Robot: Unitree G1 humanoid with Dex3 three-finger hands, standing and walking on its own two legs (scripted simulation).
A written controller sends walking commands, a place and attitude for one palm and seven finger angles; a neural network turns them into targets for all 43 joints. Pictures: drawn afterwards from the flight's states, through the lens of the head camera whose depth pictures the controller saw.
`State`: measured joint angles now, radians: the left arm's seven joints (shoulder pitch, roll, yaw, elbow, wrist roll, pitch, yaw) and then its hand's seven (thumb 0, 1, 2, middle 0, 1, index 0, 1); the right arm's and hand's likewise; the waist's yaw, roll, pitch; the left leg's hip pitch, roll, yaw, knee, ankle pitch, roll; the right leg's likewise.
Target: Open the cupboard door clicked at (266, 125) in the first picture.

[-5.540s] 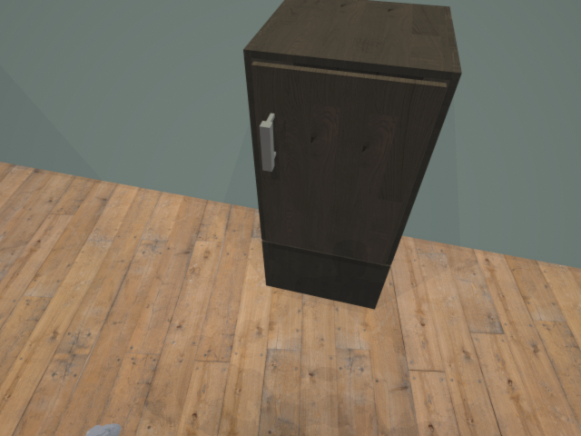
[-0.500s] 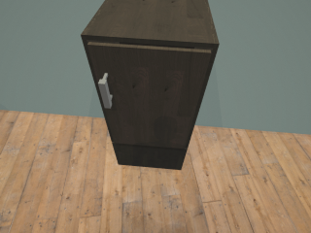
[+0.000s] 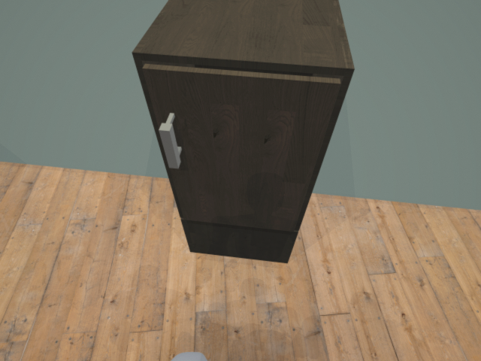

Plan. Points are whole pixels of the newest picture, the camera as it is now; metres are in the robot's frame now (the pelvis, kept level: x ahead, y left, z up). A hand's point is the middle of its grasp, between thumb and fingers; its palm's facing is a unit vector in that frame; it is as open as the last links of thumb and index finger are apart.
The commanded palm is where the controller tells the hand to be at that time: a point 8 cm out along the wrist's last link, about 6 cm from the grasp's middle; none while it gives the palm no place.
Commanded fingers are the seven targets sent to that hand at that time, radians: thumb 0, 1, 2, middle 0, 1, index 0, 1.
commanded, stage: come to a stop and stand still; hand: left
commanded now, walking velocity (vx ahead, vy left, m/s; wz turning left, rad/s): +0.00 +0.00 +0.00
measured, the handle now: (173, 140) +0.57 +0.21 -0.02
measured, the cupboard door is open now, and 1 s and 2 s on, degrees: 0 0 0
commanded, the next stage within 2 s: look again from close up in 0.58 s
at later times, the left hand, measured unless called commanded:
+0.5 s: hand out of the picture -0.04 +0.26 -0.16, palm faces +0.03 -0.97 -0.25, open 7.4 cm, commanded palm none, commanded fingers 0.00 0.90 0.90 -0.20 -0.30 -0.20 -0.30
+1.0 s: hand out of the picture +0.01 +0.22 -0.17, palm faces +0.00 -0.98 -0.19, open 7.4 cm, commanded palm none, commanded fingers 0.00 0.90 0.90 -0.20 -0.30 -0.20 -0.30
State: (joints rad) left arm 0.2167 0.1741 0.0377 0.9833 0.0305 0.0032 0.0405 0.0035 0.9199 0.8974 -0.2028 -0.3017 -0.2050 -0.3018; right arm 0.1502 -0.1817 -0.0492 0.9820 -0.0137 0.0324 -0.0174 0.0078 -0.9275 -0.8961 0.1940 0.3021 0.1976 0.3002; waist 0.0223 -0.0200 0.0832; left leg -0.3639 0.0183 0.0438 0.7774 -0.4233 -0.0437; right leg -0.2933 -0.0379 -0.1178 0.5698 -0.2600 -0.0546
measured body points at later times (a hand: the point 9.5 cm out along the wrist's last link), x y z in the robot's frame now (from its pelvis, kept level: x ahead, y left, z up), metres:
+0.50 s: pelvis -0.03 +0.07 +0.00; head -0.03 +0.05 +0.45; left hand -0.04 +0.31 -0.14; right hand +0.01 -0.17 -0.16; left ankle +0.01 +0.12 -0.73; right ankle +0.03 -0.08 -0.73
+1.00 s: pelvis +0.01 +0.05 +0.01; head +0.02 +0.04 +0.46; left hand +0.01 +0.27 -0.15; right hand +0.02 -0.17 -0.15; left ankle +0.01 +0.12 -0.73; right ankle +0.03 -0.08 -0.73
